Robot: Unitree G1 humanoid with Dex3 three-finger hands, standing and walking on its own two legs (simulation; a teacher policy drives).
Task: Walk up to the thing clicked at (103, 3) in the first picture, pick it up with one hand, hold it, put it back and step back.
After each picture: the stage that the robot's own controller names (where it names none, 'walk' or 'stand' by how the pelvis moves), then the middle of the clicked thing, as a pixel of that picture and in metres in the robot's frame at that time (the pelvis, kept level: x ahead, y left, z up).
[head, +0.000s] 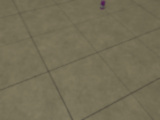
stand; (102, 5) +2.19 -0.39 -0.72
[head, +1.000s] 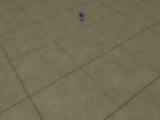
walk; (81, 16) +2.08 +0.05 -0.69
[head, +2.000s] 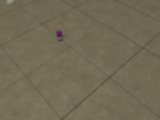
walk; (59, 36) +1.44 +0.28 -0.71
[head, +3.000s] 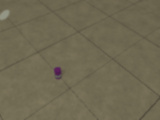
walk; (57, 73) +0.91 +0.22 -0.70
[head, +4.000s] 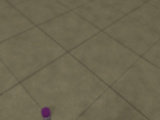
walk; (46, 114) +0.51 +0.20 -0.70
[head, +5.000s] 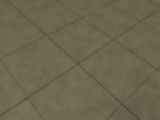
stand; out of the picture +0.36 +0.19 -0.72
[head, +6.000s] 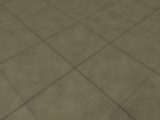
stand; out of the picture +0.35 +0.20 -0.73
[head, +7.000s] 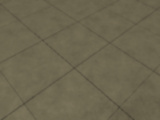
stand; out of the picture +0.34 +0.21 -0.73
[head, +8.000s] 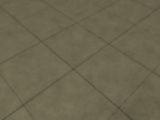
stand; out of the picture +0.34 +0.21 -0.73
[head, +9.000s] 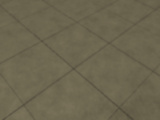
go down; out of the picture +0.34 +0.21 -0.73
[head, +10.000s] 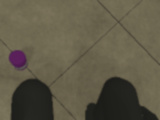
go down; (19, 61) +0.44 +0.22 -0.32
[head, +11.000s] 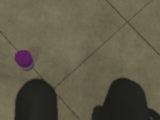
approach; (25, 61) +0.43 +0.22 -0.30
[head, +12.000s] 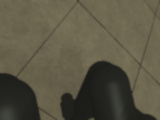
close in; out of the picture +0.42 +0.26 -0.22
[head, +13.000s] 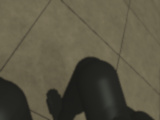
close; out of the picture +0.42 +0.27 -0.22
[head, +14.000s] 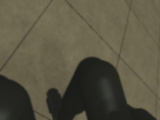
lift; out of the picture +0.41 +0.26 -0.23
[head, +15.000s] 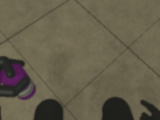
lift; (19, 83) +0.33 +0.20 -0.04
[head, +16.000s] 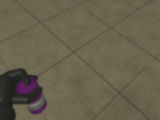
hold; (32, 96) +0.31 +0.17 -0.02
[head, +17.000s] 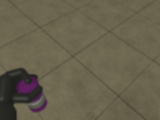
hold; (33, 95) +0.32 +0.17 -0.02
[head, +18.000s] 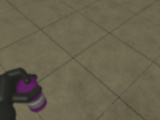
hold; (32, 95) +0.32 +0.17 -0.01
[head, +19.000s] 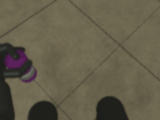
crouch; (22, 67) +0.40 +0.19 -0.09
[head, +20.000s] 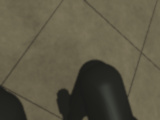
lower; out of the picture +0.44 +0.26 -0.22
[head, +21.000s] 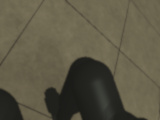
lower; out of the picture +0.43 +0.28 -0.23
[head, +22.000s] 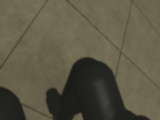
lower; out of the picture +0.43 +0.28 -0.23
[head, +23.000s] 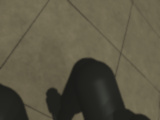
lower; out of the picture +0.43 +0.28 -0.23
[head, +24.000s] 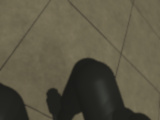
lower; out of the picture +0.42 +0.27 -0.23
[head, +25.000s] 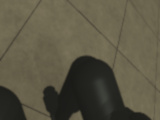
withdraw; out of the picture +0.42 +0.26 -0.23
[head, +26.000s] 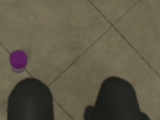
stand; (18, 62) +0.43 +0.21 -0.28
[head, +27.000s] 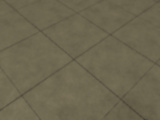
stand; out of the picture +0.36 +0.17 -0.65
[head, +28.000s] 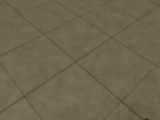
stand; out of the picture +0.38 +0.18 -0.66
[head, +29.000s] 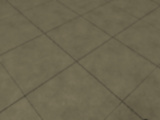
stand; out of the picture +0.37 +0.18 -0.67
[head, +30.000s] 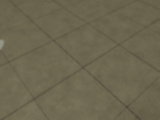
stand; out of the picture +0.39 +0.17 -0.72
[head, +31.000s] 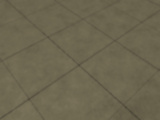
stand; out of the picture +0.35 +0.18 -0.73
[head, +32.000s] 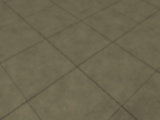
walk; out of the picture +0.35 +0.19 -0.73
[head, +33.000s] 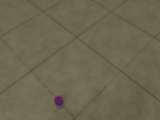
walk; (59, 102) +0.49 +0.18 -0.71
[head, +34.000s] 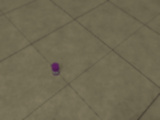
walk; (55, 69) +0.80 +0.17 -0.70
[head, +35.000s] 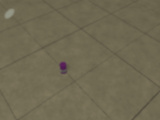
stand; (63, 68) +0.99 +0.17 -0.71
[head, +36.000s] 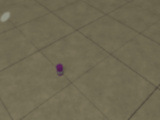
stand; (59, 69) +0.99 +0.19 -0.73
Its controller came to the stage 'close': yes
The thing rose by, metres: 0.69
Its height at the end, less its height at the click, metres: +0.00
